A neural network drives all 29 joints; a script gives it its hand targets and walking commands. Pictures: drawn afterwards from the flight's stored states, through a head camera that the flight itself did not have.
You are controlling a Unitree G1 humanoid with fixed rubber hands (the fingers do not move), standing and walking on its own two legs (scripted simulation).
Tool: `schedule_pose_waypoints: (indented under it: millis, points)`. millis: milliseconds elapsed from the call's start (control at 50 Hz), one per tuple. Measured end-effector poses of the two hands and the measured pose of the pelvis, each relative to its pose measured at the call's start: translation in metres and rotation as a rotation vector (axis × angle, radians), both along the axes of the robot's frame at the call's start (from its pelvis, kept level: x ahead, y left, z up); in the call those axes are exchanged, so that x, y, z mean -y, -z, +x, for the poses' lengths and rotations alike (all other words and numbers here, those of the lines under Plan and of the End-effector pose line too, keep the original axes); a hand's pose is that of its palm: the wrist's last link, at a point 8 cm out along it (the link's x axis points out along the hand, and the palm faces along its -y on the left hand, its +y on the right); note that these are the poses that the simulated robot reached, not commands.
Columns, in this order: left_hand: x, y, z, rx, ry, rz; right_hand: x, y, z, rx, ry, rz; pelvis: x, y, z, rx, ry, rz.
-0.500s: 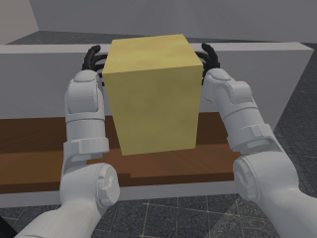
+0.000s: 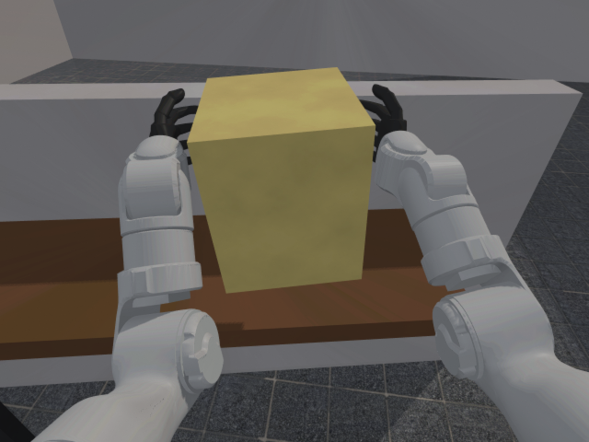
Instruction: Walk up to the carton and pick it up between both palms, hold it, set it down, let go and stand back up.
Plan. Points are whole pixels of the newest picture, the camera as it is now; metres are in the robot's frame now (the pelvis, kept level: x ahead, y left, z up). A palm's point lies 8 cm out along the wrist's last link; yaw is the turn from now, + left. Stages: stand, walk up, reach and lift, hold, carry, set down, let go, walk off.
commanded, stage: hold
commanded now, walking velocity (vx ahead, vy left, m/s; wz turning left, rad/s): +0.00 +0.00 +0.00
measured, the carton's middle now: (283, 177) +0.38 +0.01 +0.23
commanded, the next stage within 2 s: none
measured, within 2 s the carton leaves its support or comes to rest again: neither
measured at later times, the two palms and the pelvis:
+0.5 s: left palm (171, 146) +0.37 +0.15 +0.28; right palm (392, 141) +0.37 -0.13 +0.28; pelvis +0.00 +0.00 +0.00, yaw +0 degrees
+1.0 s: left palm (168, 143) +0.37 +0.15 +0.29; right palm (390, 137) +0.37 -0.13 +0.29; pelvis +0.00 +0.00 +0.00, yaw +0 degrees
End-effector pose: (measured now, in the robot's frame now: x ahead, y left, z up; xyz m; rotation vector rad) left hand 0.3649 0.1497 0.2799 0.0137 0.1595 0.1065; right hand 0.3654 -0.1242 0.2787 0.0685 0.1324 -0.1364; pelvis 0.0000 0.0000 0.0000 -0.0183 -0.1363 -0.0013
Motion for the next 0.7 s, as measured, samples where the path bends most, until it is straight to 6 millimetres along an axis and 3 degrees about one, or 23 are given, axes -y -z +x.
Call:
schedule_pose_waypoints:
  millis: [160, 700]
  points:
    - [0.001, -0.009, 0.003, 0.011, 0.002, 0.013, 0.001, -0.007, 0.002, 0.01, 0.003, 0.007, 0.0, 0.0, -0.002, -0.012, -0.004, 0.001]
    - [0.003, 0.0, 0.001, 0.002, 0.006, -0.004, 0.003, 0.0, -0.001, -0.002, 0.006, -0.003, 0.001, 0.0, 0.002, 0.0, -0.004, -0.001]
